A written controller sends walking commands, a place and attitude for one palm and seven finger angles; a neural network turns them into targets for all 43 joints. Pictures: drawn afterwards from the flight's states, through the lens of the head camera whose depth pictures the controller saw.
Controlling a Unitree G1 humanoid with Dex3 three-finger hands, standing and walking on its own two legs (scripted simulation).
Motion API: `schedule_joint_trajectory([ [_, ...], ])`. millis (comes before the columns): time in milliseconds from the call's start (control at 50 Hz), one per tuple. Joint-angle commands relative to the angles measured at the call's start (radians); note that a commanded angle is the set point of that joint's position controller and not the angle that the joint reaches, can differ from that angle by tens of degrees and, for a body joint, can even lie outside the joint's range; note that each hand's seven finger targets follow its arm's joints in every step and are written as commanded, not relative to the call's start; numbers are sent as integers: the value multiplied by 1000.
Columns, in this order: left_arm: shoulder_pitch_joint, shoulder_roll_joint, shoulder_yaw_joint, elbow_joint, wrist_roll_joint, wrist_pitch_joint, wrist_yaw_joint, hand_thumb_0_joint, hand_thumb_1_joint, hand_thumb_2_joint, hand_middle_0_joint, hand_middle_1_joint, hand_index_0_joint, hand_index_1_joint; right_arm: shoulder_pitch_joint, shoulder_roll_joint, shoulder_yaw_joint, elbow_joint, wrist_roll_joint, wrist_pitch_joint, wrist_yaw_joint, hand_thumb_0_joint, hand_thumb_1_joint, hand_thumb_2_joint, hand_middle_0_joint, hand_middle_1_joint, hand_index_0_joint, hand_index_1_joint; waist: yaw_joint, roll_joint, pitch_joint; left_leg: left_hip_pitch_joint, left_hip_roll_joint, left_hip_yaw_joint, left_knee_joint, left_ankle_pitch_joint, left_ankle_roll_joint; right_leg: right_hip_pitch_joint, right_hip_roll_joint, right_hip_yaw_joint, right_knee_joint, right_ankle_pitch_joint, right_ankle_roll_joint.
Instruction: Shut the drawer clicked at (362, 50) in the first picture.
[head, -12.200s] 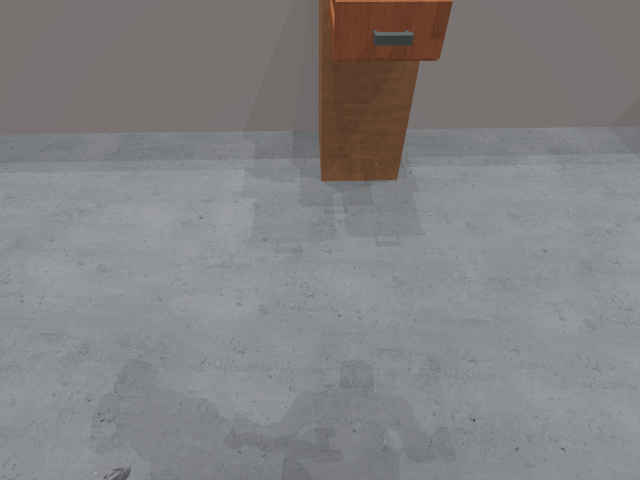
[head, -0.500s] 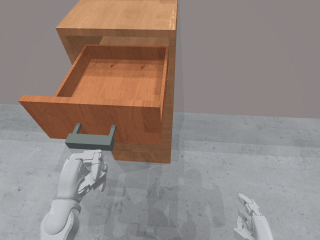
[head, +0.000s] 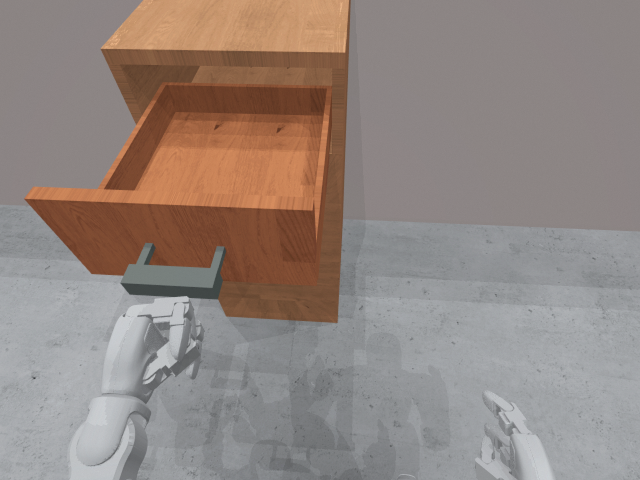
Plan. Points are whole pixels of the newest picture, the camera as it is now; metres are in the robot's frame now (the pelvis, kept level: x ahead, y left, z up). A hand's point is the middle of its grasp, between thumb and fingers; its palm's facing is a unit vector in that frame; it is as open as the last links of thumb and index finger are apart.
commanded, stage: push the drawer shut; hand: left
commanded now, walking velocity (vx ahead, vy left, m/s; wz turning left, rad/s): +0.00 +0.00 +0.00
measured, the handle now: (178, 266) +0.35 +0.20 +0.08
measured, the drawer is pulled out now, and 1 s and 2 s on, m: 0.30 0.21 0.09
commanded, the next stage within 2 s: none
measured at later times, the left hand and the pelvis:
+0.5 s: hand (194, 324) +0.28 +0.16 +0.07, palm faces -0.01 -1.00 -0.05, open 2.9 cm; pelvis -0.01 +0.00 +0.00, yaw +1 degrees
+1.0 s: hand (216, 267) +0.36 +0.15 +0.07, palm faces -0.02 -1.00 -0.05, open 3.1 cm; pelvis -0.03 +0.00 +0.00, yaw +0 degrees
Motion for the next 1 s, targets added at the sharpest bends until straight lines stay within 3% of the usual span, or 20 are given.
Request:
schedule_joint_trajectory([
  [0,-95,104,56,-216,-19,-69,-4,0,900,900,-1400,-1600,-1400,-1600,-48,-106,-42,-156,9,-53,-4,0,-900,-900,200,300,200,300,-6,-61,-194,-9,-43,13,-128,292,26,230,50,1,-96,240,-23],
  [40,-128,106,53,-225,-19,-67,-3,0,900,900,-1400,-1600,-1400,-1600,-51,-104,-40,-156,10,-52,-3,0,-900,-900,200,300,200,300,-12,-35,-181,-11,-45,16,-127,275,25,217,48,4,-100,226,-23],
  [100,-204,108,51,-198,-13,-63,1,0,900,900,-1400,-1600,-1400,-1600,-54,-107,-37,-149,7,-45,-6,0,-900,-900,200,300,200,300,-22,-64,-171,-21,-45,10,-127,260,27,207,50,6,-99,205,-22],
  [220,-280,114,63,-140,-17,-59,-6,0,900,900,-1400,-1600,-1400,-1600,-55,-107,-38,-135,9,-40,-7,0,-900,-900,200,300,200,300,-15,-22,-217,1,-46,13,-130,278,23,221,50,9,-96,221,-26],
  [280,-353,128,71,-83,-21,-53,-10,0,900,900,-1400,-1600,-1400,-1600,-57,-113,-36,-124,9,-33,-10,0,-900,-900,200,300,200,300,-26,-71,-189,-23,-45,8,-134,250,26,214,51,14,-109,194,-23],
  [320,-413,135,82,-72,-24,-55,-11,0,900,900,-1400,-1600,-1400,-1600,-58,-113,-37,-116,11,-30,-11,0,-900,-900,200,300,200,300,-31,-51,-201,-13,-47,10,-135,238,24,208,50,16,-112,183,-22],
  [460,-593,110,32,-32,-12,-66,3,0,900,900,-1400,-1600,-1400,-1600,-52,-116,-35,-90,12,-33,-16,0,-900,-900,200,300,200,300,-51,-14,-225,21,-44,-6,-146,221,19,170,50,7,-107,149,-26],
  [480,-625,112,23,-9,-8,-66,7,0,900,900,-1400,-1600,-1400,-1600,-49,-119,-34,-83,12,-31,-17,0,-900,-900,200,300,200,300,-63,-45,-210,9,-41,-8,-144,206,24,160,52,11,-113,131,-24],
  [520,-686,98,6,33,-7,-66,9,0,900,900,-1400,-1600,-1400,-1600,-51,-120,-32,-75,15,-28,-19,0,-900,-900,200,300,200,300,-69,-44,-191,5,-43,-8,-150,162,23,144,52,13,-124,89,-23],
  [580,-775,161,48,94,-1,-68,19,0,900,900,-1400,-1600,-1400,-1600,-48,-132,-31,-61,17,-20,-28,0,-900,-900,200,300,200,300,-71,-55,-205,-12,-43,-7,-155,107,26,145,50,25,-133,28,-23],
  [620,-850,130,12,109,4,-70,17,0,900,900,-1400,-1600,-1400,-1600,-46,-126,-28,-61,19,-17,-29,0,-900,-900,200,300,200,300,-75,-9,-231,10,-46,-8,-159,118,23,144,50,24,-126,48,-27],
  [640,-859,126,13,138,2,-68,19,0,900,900,-1400,-1600,-1400,-1600,-42,-125,-29,-58,18,-16,-29,0,-900,-900,200,300,200,300,-72,-19,-236,10,-47,-8,-160,115,23,149,49,25,-129,48,-27],
  [680,-861,172,62,209,3,-68,27,0,900,900,-1400,-1600,-1400,-1600,-29,-135,-30,-46,15,-8,-29,0,-900,-900,200,300,200,300,-69,-88,-236,-14,-43,-12,-160,122,27,166,52,27,-136,48,-23],
  [740,-948,157,44,242,5,-79,17,0,900,900,-1400,-1600,-1400,-1600,-29,-131,-27,-47,18,3,-25,0,-900,-900,200,300,200,300,-68,-3,-243,1,-48,-5,-164,130,21,160,51,29,-130,67,-30],
  [780,-981,170,56,298,9,-85,22,0,900,900,-1400,-1600,-1400,-1600,-14,-134,-28,-40,16,11,-23,0,-900,-900,200,300,200,300,-73,-48,-241,-10,-46,-10,-164,125,25,163,54,30,-133,60,-29],
  [800,-984,156,53,315,7,-89,21,0,900,900,-1400,-1600,-1400,-1600,-10,-133,-28,-43,13,14,-19,0,-900,-900,200,300,200,300,-72,-51,-252,-8,-48,-4,-164,131,27,172,55,34,-137,70,-27],
  [860,-1004,203,103,369,6,-102,17,0,900,900,-1400,-1600,-1400,-1600,5,-137,-33,-38,11,28,-16,0,-900,-900,200,300,200,300,-65,-63,-272,-21,-49,7,-161,155,25,206,52,42,-139,108,-26],
  [900,-1029,228,123,408,9,-113,11,0,900,900,-1400,-1600,-1400,-1600,12,-140,-32,-38,11,40,-14,0,-900,-900,200,300,200,300,-65,-68,-269,-38,-49,8,-163,150,27,212,54,47,-137,105,-26],
  [920,-1045,206,108,411,9,-118,5,0,900,900,-1400,-1600,-1400,-1600,15,-135,-33,-37,9,43,-12,0,-900,-900,200,300,200,300,-65,-31,-276,-28,-51,15,-162,163,25,216,53,50,-136,128,-28],
  [980,-1050,245,151,475,5,-126,1,0,900,900,-1400,-1600,-1400,-1600,33,-143,-37,-34,8,57,-10,0,-900,-900,200,300,200,300,-66,-95,-274,-54,-49,16,-159,160,29,230,55,53,-140,129,-24],
])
